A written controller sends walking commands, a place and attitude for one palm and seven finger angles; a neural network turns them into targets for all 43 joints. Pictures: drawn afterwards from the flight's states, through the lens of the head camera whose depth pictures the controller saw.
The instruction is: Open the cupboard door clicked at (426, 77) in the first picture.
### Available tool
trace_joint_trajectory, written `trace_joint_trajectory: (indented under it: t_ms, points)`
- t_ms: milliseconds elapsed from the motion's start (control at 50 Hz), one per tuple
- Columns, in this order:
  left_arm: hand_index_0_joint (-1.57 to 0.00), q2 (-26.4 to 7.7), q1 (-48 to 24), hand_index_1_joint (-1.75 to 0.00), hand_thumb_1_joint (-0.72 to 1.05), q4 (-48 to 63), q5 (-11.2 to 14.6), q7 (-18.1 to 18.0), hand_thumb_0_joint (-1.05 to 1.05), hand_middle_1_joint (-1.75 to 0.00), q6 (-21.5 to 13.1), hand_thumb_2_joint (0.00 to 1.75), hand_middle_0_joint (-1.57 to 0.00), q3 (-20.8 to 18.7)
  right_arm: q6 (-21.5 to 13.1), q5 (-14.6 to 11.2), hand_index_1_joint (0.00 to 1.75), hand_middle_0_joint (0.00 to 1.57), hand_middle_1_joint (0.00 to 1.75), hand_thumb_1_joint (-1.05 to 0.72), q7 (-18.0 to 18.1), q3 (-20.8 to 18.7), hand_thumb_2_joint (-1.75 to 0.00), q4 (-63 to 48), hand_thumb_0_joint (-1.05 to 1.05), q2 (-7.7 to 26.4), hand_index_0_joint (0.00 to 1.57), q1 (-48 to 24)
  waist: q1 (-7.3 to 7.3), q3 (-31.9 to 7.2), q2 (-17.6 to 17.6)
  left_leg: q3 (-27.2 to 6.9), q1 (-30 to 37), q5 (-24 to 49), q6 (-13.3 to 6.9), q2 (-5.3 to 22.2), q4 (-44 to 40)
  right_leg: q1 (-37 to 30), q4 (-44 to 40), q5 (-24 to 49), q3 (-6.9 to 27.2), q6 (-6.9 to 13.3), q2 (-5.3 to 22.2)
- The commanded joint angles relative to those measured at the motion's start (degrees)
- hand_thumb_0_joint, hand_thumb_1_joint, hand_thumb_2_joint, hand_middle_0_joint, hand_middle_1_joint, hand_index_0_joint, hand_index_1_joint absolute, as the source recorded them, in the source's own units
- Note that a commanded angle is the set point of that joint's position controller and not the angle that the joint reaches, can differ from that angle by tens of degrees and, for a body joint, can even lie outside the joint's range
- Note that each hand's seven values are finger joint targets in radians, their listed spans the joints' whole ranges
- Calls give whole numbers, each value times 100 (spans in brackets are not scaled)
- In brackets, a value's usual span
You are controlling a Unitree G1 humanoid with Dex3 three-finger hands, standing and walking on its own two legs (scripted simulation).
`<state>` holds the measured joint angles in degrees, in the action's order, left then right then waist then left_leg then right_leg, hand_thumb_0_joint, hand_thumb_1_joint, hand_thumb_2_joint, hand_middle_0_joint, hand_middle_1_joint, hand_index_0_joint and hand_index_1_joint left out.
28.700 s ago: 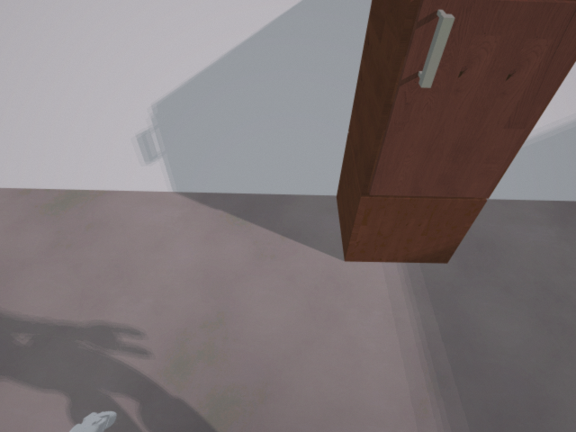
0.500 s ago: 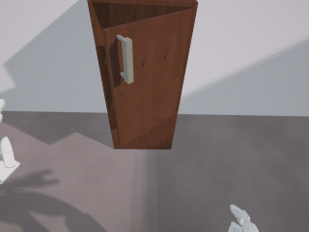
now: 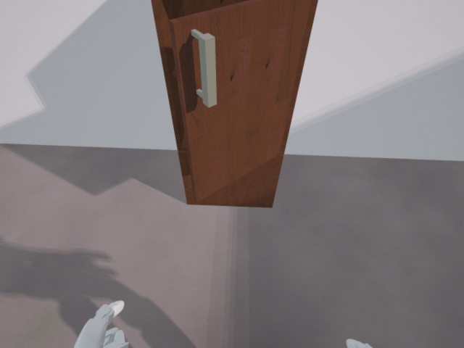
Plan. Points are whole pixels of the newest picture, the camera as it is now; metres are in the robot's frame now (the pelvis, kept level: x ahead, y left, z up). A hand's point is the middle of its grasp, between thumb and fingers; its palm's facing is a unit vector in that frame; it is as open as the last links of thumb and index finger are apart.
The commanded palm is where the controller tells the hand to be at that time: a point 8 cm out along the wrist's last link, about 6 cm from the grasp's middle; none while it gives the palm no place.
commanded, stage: let the arm hang, fingers relaxed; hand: left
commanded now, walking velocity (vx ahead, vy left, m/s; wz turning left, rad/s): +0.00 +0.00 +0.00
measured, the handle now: (203, 69) +0.63 +0.08 +0.16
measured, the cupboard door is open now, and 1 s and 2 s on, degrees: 40 40 40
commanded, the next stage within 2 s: look to check the result in 0.88 s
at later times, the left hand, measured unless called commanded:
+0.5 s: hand out of the picture +0.02 +0.22 -0.14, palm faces +0.03 -0.95 -0.31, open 7.4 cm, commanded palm none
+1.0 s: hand out of the picture +0.08 +0.23 -0.13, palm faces +0.01 -0.95 -0.32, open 7.4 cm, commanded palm none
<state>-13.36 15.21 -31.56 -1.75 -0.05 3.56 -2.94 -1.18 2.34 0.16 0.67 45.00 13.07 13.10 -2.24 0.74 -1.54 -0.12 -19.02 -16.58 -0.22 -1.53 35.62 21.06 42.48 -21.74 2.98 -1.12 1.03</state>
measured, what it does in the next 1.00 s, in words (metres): steps on the spot: right foot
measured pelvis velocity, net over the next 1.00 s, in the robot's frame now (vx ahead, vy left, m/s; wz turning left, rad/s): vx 0.01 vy -0.01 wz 0.02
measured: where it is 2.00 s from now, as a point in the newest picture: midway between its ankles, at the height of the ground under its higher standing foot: outside the picture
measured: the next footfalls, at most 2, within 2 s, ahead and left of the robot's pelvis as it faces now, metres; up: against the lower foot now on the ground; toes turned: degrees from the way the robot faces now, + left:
right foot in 0.02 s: +0.05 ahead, -0.13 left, +0.00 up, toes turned +2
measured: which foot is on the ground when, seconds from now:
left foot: down 0.00-1.00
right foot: up 0.00-0.00, down 0.02-1.00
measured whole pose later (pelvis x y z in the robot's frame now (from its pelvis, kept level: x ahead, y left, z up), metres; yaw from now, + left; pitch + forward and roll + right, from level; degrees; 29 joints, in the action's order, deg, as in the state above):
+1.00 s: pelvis +0.01 -0.01 +0.02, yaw +1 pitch -2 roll +0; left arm -16.3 6.3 -64.5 -1.0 -0.2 -1.1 -1.6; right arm 0.3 1.0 0.5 -1.2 63.9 17.1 7.1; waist -0.8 4.4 1.5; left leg -2.0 -9.0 -9.7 1.0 0.3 20.7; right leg 8.2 21.6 -11.4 1.2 0.2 -0.4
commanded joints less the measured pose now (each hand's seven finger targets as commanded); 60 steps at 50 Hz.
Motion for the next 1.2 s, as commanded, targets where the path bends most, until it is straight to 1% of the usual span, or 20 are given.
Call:
trace_joint_trajectory:
  t_ms: [0, 20, 40, 60, 80, 100, 120, 160, 220, 260, 380, 480, 580, 680, 800, 860, 900, 1040, 1100, 1180]
  points:
    - [-20, -1326, 320, -30, 90, -489, 49, -62, 0, -30, -462, 90, -20, -143, 8, -157, 30, 20, 30, -90, 30, -233, -90, -207, 0, 464, 20, -75, 191, -386, 79, -27, -107, -274, 48, 97, -177, -954, -2187, 1782, 1559, 626, 1334]
    - [-20, -1355, 81, -30, 90, -703, 54, -33, 0, -30, -438, 90, -20, -72, 64, -150, 30, 20, 30, -90, 8, -227, -90, -18, 0, 419, 20, 167, 2, -265, 310, 38, 383, -464, 16, 102, -172, -363, -2348, 930, 1460, 781, 1419]
    - [-20, -1190, -193, -30, 90, -906, 64, -25, 0, -30, -421, 90, -20, -18, 115, -131, 30, 20, 30, -90, 0, -243, -90, 178, 0, 391, 20, 212, -70, -61, 254, -21, 688, -171, -18, 104, -241, 122, -2409, 94, 1186, 708, 1040]
    - [-20, -993, -270, -30, 90, -1154, 78, -48, 0, -30, -430, 90, -20, 11, 143, -120, 30, 20, 30, -90, 28, -239, -90, 350, 0, 370, 20, 158, -32, 101, -124, -112, 715, 234, -35, 147, -293, 144, -2441, 155, 971, 600, 733]
    - [-20, -913, -268, -30, 90, -1375, 95, -65, 0, -30, -432, 90, -20, 35, 138, -137, 30, 20, 30, -90, 46, -250, -90, 458, 0, 432, 20, 199, -34, 48, -424, -202, 796, 555, -49, 221, -420, -28, -2371, 563, 720, 539, 603]
    - [-20, -687, -212, -30, 90, -1489, 86, -89, 0, -30, -441, 90, -20, -40, 137, -99, 30, 20, 30, -90, 71, -296, -90, 546, 0, 421, 20, 200, 9, 56, -144, -272, 826, 643, -64, 280, -550, -109, -2356, 701, 606, 520, 594]
    - [-20, -692, -208, -30, 90, -1652, 100, -97, 0, -30, -442, 90, -20, -28, 132, -99, 30, 20, 30, -90, 78, -287, -90, 670, 0, 410, 20, 214, 13, 15, 326, -331, 850, 778, -67, 342, -729, -258, -2251, 811, 533, 488, 528]
    - [-20, -662, -112, -30, 90, -1959, 133, -102, 0, -30, -435, 90, -20, 6, 118, -97, 30, 20, 30, -90, 100, -272, -90, 871, 0, 464, 20, 172, 115, -49, 780, -545, 708, 843, -119, 516, -1099, -635, -2081, 973, 359, 419, 358]
    - [-20, -683, -97, -30, 90, -2333, 136, -111, 0, -30, -425, 90, -20, -1, 109, -112, 30, 20, 30, -90, 120, -291, -90, 1080, 0, 559, 20, 179, 178, -59, 475, -658, 583, 687, -152, 613, -1367, -962, -2086, 1006, 205, 409, 301]
    - [-20, -705, -128, -30, 90, -2527, 129, -112, 0, -30, -427, 90, -20, -8, 104, -118, 30, 20, 30, -90, 129, -317, -90, 1216, 0, 626, 20, 189, 174, -40, 260, -667, 667, 602, -161, 620, -1453, -949, -2157, 916, 184, 413, 307]
    - [-20, -867, -264, -30, 90, -2857, 119, -127, 0, -30, -461, 90, -20, -33, 104, -135, 30, 20, 30, -90, 124, -353, -90, 1493, 0, 746, 20, 124, 166, 124, 47, -574, 870, 719, -151, 598, -1528, -837, -2339, 823, 209, 423, 353]
    - [-20, -968, -395, -30, 90, -2994, 111, -124, 0, -30, -463, 90, -20, -50, 115, -126, 30, 20, 30, -90, 108, -359, -90, 1606, 0, 815, 20, -52, 180, 356, 117, -564, 833, 504, -142, 575, -1631, -721, -2499, 504, 254, 415, 382]
    - [-20, -1087, -547, -30, 90, -3011, 102, -114, 0, -30, -501, 90, -20, -80, 74, -120, 30, 20, 30, -90, 105, -370, -90, 1627, 0, 961, 20, -203, 169, 105, 214, -593, 962, 733, -138, 618, -1668, -901, -2442, 797, 272, 411, 395]
    - [-20, -1162, -687, -30, 90, -3009, 99, -103, 0, -30, -526, 90, -20, -94, 44, -119, 30, 20, 30, -90, 105, -371, -90, 1615, 0, 1092, 20, -415, 189, 112, 280, -597, 1002, 963, -123, 653, -1723, -988, -2447, 1124, 262, 394, 420]
    - [-20, -1277, -862, -30, 90, -3007, 97, -88, 0, -30, -535, 90, -20, -94, 37, -108, 30, 20, 30, -90, 88, -369, -90, 1619, 0, 1199, 20, -560, 168, 105, 323, -602, 1031, 929, -98, 658, -1801, -1047, -2534, 1073, 286, 382, 450]
    - [-20, -1332, -930, -30, 90, -3000, 102, -84, 0, -30, -554, 90, -20, -98, 29, -108, 30, 20, 30, -90, 88, -371, -90, 1611, 0, 1287, 20, -616, 157, 14, 191, -595, 1116, 1104, -93, 683, -1797, -1120, -2543, 1298, 295, 384, 463]
    - [-20, -1373, -950, -30, 90, -2993, 101, -82, 0, -30, -555, 90, -20, -93, 28, -111, 30, 20, 30, -90, 85, -373, -90, 1603, 0, 1340, 20, -675, 160, -43, 290, -581, 1173, 1144, -92, 684, -1784, -1138, -2539, 1365, 308, 381, 469]
    - [-20, -1484, -1035, -30, 90, -2991, 112, -87, 0, -30, -573, 90, -20, -83, 20, -122, 30, 20, 30, -90, 82, -364, -90, 1608, 0, 1443, 20, -746, 160, -192, 198, -565, 1290, 1385, -81, 715, -1807, -1319, -2547, 1741, 303, 374, 492]
    - [-20, -1518, -1081, -30, 90, -2990, 109, -81, 0, -30, -564, 90, -20, -73, 31, -126, 30, 20, 30, -90, 78, -365, -90, 1616, 0, 1493, 20, -806, 155, -66, 186, -570, 1260, 1294, -73, 716, -1836, -1246, -2605, 1594, 306, 363, 477]
    - [-20, -1561, -1047, -30, 90, -2976, 114, -83, 0, -30, -576, 90, -20, -70, 26, -141, 30, 20, 30, -90, 77, -360, -90, 1601, 0, 1546, 20, -836, 173, -166, 165, -542, 1377, 1403, -83, 734, -1825, -1292, -2612, 1744, 287, 357, 486]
